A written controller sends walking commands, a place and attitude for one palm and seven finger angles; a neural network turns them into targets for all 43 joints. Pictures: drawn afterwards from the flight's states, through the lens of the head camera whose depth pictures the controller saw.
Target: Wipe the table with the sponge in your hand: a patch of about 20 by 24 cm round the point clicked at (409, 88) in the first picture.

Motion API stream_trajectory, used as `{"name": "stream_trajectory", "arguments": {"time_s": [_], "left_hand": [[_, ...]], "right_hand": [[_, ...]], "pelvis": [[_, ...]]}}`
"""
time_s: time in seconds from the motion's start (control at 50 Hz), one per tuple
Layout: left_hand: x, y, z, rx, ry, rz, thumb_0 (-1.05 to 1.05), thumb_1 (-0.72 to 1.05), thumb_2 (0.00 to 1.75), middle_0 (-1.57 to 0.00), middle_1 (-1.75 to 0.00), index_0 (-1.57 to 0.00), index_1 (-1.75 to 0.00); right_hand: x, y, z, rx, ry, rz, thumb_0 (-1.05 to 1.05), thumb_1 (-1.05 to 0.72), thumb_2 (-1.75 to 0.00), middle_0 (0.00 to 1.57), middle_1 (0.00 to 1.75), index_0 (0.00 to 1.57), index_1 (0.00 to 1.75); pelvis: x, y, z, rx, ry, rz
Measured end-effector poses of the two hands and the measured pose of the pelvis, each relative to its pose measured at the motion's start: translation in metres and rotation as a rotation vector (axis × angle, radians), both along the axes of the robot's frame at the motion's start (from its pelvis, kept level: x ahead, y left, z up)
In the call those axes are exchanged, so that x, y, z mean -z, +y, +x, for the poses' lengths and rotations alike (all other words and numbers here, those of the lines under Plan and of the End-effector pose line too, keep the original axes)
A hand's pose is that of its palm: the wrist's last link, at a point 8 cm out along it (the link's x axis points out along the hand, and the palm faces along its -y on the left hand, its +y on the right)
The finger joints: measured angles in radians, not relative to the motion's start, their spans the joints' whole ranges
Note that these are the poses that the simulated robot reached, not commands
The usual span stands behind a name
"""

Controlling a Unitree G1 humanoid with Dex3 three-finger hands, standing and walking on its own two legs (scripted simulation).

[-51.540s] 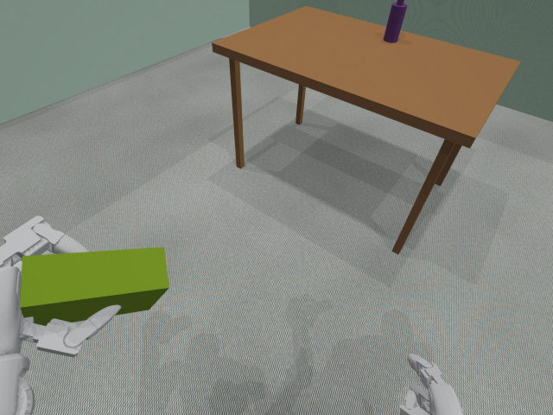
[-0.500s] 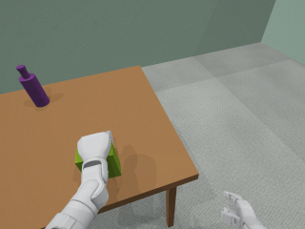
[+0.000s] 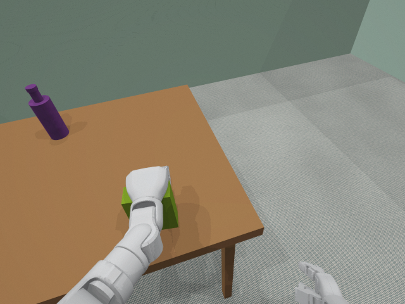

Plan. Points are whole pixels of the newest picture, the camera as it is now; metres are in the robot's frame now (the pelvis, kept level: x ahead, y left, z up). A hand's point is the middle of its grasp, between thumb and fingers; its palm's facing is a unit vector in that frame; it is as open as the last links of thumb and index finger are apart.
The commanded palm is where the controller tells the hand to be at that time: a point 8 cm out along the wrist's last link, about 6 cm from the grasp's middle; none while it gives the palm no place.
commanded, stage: slide across to the third lane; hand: left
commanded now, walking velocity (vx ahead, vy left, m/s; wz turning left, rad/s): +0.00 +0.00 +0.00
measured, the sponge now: (154, 213) +0.33 +0.17 -0.03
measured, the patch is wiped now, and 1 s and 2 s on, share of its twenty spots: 0.80 0.80 1.00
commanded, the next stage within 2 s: wipe forward along the third lane in 0.14 s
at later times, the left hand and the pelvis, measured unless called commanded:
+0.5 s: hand (169, 189) +0.36 +0.13 +0.02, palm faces -0.08 -0.04 -1.00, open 9.2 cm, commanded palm +0.34 +0.12 +0.05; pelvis -0.01 -0.01 +0.00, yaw -1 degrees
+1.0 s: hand (167, 174) +0.41 +0.14 +0.02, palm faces -0.08 -0.01 -1.00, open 9.2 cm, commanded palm +0.39 +0.15 +0.05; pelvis -0.02 -0.01 -0.01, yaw -2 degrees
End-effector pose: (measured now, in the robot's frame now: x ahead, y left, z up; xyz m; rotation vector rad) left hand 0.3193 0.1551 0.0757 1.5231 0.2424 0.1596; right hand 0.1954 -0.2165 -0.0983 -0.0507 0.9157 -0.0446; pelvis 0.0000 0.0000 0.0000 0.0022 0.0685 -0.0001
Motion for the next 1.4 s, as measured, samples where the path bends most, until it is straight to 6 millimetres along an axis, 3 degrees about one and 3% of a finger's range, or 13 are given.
{"name": "stream_trajectory", "arguments": {"time_s": [0.34, 0.64, 1.02, 1.22, 1.4], "left_hand": [[0.001, -0.033, 0.016, 0.006, 0.01, 0.009, 0.0, -0.46, 1.12, -0.8, -1.45, -0.81, -1.46], [0.001, -0.031, 0.039, -0.02, 0.032, 0.022, -0.01, -0.48, 1.12, -0.82, -1.42, -0.84, -1.43], [0.0, -0.019, 0.073, -0.055, 0.04, 0.036, 0.0, -0.49, 1.12, -0.83, -1.41, -0.84, -1.42], [0.0, -0.008, 0.097, -0.059, 0.052, 0.04, 0.0, -0.49, 1.12, -0.83, -1.41, -0.84, -1.42], [0.0, -0.002, 0.116, -0.059, 0.054, 0.043, 0.0, -0.49, 1.12, -0.84, -1.41, -0.85, -1.42]], "right_hand": [[0.002, -0.011, -0.013, 0.018, 0.038, -0.003, 0.01, -0.91, -0.9, 0.2, 0.3, 0.2, 0.3], [0.014, -0.037, -0.054, 0.099, 0.114, -0.07, 0.0, -0.91, -0.9, 0.2, 0.3, 0.2, 0.3], [0.032, -0.051, -0.118, 0.183, 0.221, -0.104, 0.0, -0.91, -0.9, 0.2, 0.3, 0.2, 0.3], [0.037, -0.052, -0.14, 0.208, 0.275, -0.121, 0.0, -0.91, -0.9, 0.2, 0.3, 0.2, 0.3], [0.038, -0.043, -0.148, 0.215, 0.301, -0.123, 0.0, -0.91, -0.9, 0.2, 0.3, 0.2, 0.3]], "pelvis": [[0.0, -0.009, -0.004, 0.006, 0.013, 0.002], [0.002, -0.015, -0.012, 0.017, 0.053, 0.003], [0.008, -0.014, -0.02, 0.03, 0.119, -0.002], [0.01, -0.008, -0.017, 0.032, 0.159, -0.008], [0.012, 0.001, -0.013, 0.034, 0.193, -0.016]]}}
